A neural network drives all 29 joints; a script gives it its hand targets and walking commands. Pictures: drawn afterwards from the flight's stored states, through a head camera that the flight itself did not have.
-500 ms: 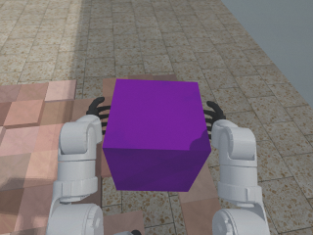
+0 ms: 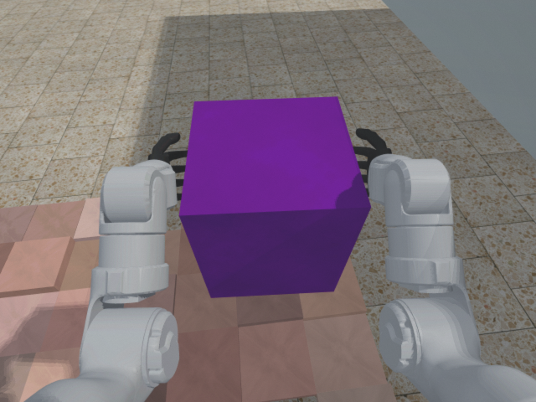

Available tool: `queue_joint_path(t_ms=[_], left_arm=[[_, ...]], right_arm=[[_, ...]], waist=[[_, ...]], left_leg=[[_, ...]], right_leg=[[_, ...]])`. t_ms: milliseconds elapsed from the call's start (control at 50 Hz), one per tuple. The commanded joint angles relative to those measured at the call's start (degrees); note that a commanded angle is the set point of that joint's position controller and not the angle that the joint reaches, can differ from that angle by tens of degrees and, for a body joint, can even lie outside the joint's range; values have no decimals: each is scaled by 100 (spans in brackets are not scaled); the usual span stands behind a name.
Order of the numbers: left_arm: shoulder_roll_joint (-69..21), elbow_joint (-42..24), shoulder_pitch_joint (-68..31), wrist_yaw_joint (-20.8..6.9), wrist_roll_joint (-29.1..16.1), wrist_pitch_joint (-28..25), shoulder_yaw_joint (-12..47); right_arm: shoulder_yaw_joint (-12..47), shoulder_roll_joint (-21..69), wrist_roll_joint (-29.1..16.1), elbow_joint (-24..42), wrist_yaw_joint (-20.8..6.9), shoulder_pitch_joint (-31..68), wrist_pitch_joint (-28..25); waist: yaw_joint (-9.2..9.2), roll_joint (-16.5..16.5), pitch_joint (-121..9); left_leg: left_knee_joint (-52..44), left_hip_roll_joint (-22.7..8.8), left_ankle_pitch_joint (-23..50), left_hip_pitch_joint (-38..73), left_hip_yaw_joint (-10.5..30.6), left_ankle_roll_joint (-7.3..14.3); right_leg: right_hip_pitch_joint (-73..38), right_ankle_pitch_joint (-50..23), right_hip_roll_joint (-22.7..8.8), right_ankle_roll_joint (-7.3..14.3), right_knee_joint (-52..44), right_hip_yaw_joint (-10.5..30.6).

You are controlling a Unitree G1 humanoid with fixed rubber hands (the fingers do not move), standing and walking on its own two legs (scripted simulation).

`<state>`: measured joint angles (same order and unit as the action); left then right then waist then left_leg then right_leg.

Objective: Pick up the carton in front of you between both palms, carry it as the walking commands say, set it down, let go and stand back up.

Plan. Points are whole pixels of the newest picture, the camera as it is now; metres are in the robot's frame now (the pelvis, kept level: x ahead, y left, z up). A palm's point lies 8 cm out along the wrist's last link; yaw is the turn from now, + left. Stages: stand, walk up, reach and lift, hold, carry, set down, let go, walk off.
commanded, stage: carry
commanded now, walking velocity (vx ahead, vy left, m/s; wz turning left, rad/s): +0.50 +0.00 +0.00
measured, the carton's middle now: (269, 204) +0.38 +0.01 +0.08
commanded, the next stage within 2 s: none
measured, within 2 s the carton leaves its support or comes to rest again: neither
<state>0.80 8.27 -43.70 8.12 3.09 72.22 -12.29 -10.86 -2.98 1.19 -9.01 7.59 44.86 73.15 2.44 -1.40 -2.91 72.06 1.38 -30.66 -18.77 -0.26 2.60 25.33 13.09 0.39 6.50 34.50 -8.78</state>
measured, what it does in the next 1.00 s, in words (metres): climbs: left foot 0.05 m higher, then right foot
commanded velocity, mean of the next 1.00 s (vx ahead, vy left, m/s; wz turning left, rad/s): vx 0.50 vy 0.00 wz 0.00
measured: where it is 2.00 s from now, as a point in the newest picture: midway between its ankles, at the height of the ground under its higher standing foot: (266, 176)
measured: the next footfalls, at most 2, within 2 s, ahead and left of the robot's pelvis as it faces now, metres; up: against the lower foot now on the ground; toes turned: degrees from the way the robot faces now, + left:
left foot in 0.34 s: +0.45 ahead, +0.10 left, +0.05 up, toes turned +5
right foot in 0.68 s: +0.57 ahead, -0.11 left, +0.05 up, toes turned -5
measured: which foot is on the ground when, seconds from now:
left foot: up 0.00-0.32, down 0.34-0.72, up 0.74-1.00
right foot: down 0.00-0.34, up 0.36-0.66, down 0.68-1.00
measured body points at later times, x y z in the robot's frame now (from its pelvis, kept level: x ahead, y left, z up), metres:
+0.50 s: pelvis +0.32 +0.02 +0.04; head +0.40 +0.01 +0.48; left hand +0.73 +0.14 +0.16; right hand +0.70 -0.16 +0.15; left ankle +0.41 +0.10 -0.68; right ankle +0.22 -0.08 -0.58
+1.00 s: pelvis +0.62 -0.01 +0.07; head +0.64 -0.02 +0.52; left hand +1.00 +0.17 +0.23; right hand +1.03 -0.13 +0.24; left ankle +0.72 +0.10 -0.64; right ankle +0.53 -0.11 -0.67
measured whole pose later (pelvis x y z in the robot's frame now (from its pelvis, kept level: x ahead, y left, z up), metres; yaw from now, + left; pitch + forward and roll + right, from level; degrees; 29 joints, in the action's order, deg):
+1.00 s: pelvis +0.62 -0.01 +0.07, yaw +0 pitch +4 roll +1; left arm 1.9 11.1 -49.7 8.2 2.1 75.8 -13.8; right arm -17.1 -1.2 4.6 -9.4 6.8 51.1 78.4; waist 6.0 0.8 -3.6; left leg 39.6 0.0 -11.3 -33.1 -3.1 2.5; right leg 8.7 16.6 -1.0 -11.1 25.7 -4.1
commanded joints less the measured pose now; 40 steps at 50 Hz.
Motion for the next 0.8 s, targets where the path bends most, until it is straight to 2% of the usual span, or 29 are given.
queue_joint_path(t_ms=[0, 40, 80, 140, 180, 200, 240, 260, 280, 300, 320, 340, 360, 380, 400, 420, 440, 480, 520, 540, 600, 640, 660, 680, 700, 720, 740, 760, 780], left_arm=[[-6010, -1269, -4922, -1420, -2941, 76, 3249], [-6150, -1714, -5370, -1399, -3138, 146, 3321], [-6145, -1831, -5312, -1363, -3142, 221, 3268], [-6024, -1579, -4872, -1374, -2949, 297, 3244], [-6035, -1396, -4796, -1434, -2872, 280, 3316], [-6065, -1323, -4826, -1462, -2854, 262, 3359], [-6078, -1167, -4864, -1514, -2818, 234, 3407], [-6078, -1069, -4826, -1533, -2788, 221, 3415], [-6075, -958, -4758, -1542, -2754, 205, 3404], [-6074, -883, -4671, -1538, -2718, 182, 3373], [-6063, -846, -4669, -1530, -2676, 161, 3355], [-6152, -888, -4787, -1520, -2617, 156, 3365], [-6176, -964, -4826, -1524, -2561, 190, 3355], [-6182, -964, -4770, -1496, -2564, 193, 3363], [-6151, -1128, -4925, -1439, -2540, 168, 3275], [-6074, -1243, -4924, -1368, -2445, 169, 3159], [-5973, -1304, -4779, -1291, -2281, 170, 3070], [-5721, -1440, -4480, -1160, -2001, 173, 2940], [-5494, -1548, -4323, -1065, -1807, 178, 2937], [-5410, -1531, -4230, -1030, -1733, 195, 2953], [-5236, -1376, -4092, -1013, -1605, 282, 3057], [-5180, -1085, -4134, -1081, -1647, 347, 3094], [-5234, -879, -4130, -1142, -1719, 378, 3112], [-5277, -575, -4083, -1196, -1759, 370, 3072], [-5326, -297, -3988, -1242, -1759, 324, 2991], [-5383, -138, -3953, -1293, -1788, 316, 2956], [-5509, -27, -3995, -1348, -1890, 350, 2943], [-5686, -77, -4183, -1401, -2063, 378, 2984], [-5891, -254, -4591, -1450, -2280, 356, 3056]], right_arm=[[2994, 6113, -2184, 1100, -964, 4538, -22], [2930, 6148, -2111, 1361, -864, 4658, 37], [2859, 6097, -1973, 1376, -797, 4499, 103], [2879, 5969, -1734, 1144, -803, 4078, 167], [2935, 5917, -1644, 1004, -860, 4060, 161], [2961, 5927, -1623, 937, -893, 4097, 153], [3023, 5964, -1641, 808, -940, 4152, 130], [3049, 5981, -1658, 760, -958, 4153, 120], [3076, 6005, -1683, 703, -976, 4133, 115], [3093, 6037, -1722, 649, -1008, 4117, 109], [3107, 6111, -1782, 616, -1050, 4124, 91], [3110, 6085, -1832, 702, -1088, 4249, 34], [3152, 6157, -1900, 616, -1100, 4234, -17], [3161, 6204, -2029, 668, -1120, 4038, -26], [3266, 6360, -2190, 1068, -1142, 4326, -43], [3348, 6516, -2383, 1412, -1164, 4617, -47], [3443, 6633, -2549, 1710, -1182, 4852, -47], [3592, 6645, -2778, 2171, -1203, 5102, -36], [3650, 6486, -2843, 2443, -1219, 5162, 4], [3643, 6394, -2848, 2459, -1233, 5123, 42], [3625, 6134, -2746, 2023, -1326, 4828, 153], [3576, 6065, -2629, 1508, -1393, 4706, 210], [3547, 6066, -2571, 1231, -1410, 4655, 231], [3496, 6093, -2525, 1008, -1434, 4687, 273], [3425, 6139, -2510, 883, -1477, 4919, 311], [3300, 6188, -2464, 655, -1505, 4956, 328], [3181, 6257, -2360, 317, -1504, 4803, 320], [3067, 6255, -2200, 161, -1462, 4537, 309], [2894, 6284, -2094, 26, -1425, 4450, 297]], waist=[[25, 707, -2631], [33, 552, -2733], [70, 668, -2850], [276, 715, -2816], [292, 607, -2518], [239, 504, -2331], [198, 774, -2090], [151, 905, -2056], [39, 1026, -2141], [-176, 1195, -2317], [-568, 1267, -2719], [-754, 331, -3731], [-838, -1462, -4432], [-881, -1531, -4492], [-927, -893, -3984], [-900, -392, -3554], [-811, -107, -3356], [-664, -102, -3356], [-646, -253, -3262], [-685, -420, -3281], [-664, -775, -3010], [-432, -644, -2835], [-239, -417, -2857], [-97, 12, -2947], [97, 1055, -2914], [204, 2026, -2724], [243, 1542, -2489], [277, 870, -2423], [308, 503, -2335]], left_leg=[[753, -255, 429, -2677, 101, -3], [428, -398, 721, -2500, 42, -19], [481, -440, 915, -2919, -134, 0], [678, -528, 791, -4102, -292, 21], [78, -520, 965, -4244, -429, 11], [-693, -473, 1233, -3820, -511, -14], [-2071, -222, 1979, -2829, -856, 62], [-2706, -49, 2327, -2261, -1106, 126], [-3111, 261, 2546, -1527, -1408, 206], [-3447, 506, 2653, -673, -1539, 260], [-4228, 428, 3234, 525, -1378, 332], [-3739, -658, 3471, 2856, 166, 997], [-3867, -1965, 4521, 4367, 2510, 1813], [-4366, -1924, 3572, 4483, 3311, 2033], [-4370, -1865, 3741, 4223, 2967, 1844], [-4290, -1765, 3943, 3951, 2550, 1556], [-4340, -1647, 3798, 3612, 2187, 1306], [-4586, -1508, 2791, 3235, 1807, 1107], [-4711, -1455, 2622, 2845, 1316, 1125], [-4720, -1385, 2668, 2688, 1064, 1096], [-4876, -1245, 1944, 2058, 552, 868], [-4772, -1156, 1634, 1362, 212, 723], [-4360, -1041, 1472, 867, -56, 626], [-3777, -688, 1712, 290, -452, 388], [-2839, -390, 1627, -795, -656, 6], [-1685, 18, 577, -2029, -516, -154], [-915, 55, -220, -2751, -160, -93], [-589, -48, -260, -3036, 47, -54], [-691, -155, -38, -3119, 124, -31]], right_leg=[[-3764, -2222, -1902, 630, -1076, 3030], [-3400, -2224, -1744, 553, -1126, 2444], [-3638, -2702, -1594, 560, -919, 2059], [-4430, -2921, -1554, 685, -739, 2002], [-4287, -3132, -1406, 628, -846, 1790], [-3837, -3241, -1260, 562, -978, 1519], [-3268, -3931, -956, 387, -1041, 973], [-3126, -4522, -828, 265, -970, 676], [-2988, -5580, -772, 152, -727, 459], [-2831, -6287, -832, 29, -226, 405], [-2705, -6212, -819, -194, 750, 144], [-1133, -4230, -651, -499, 2307, 461], [384, 985, 188, -732, 3908, 673], [1223, 1788, 427, -727, 4935, 1240], [1826, 1675, 236, -651, 5121, 1396], [2168, 1529, 65, -545, 4864, 1338], [2140, 1305, -78, -488, 4443, 1337], [1763, 1300, -212, -522, 3636, 1280], [1361, 1994, -106, -664, 2274, 963], [1053, 1758, -72, -697, 1774, 829], [135, 628, -104, -771, 326, 622], [-969, -8, 66, -789, -417, 86], [-1851, -115, 186, -736, -654, -278], [-2748, 108, 76, -540, -792, 99], [-3550, 835, -760, -46, -1125, 1778], [-4036, 240, -1619, 510, -1355, 3421], [-4191, -964, -1916, 791, -1247, 3822], [-4265, -1865, -2032, 821, -1015, 3629], [-4143, -2228, -1978, 676, -949, 3313]])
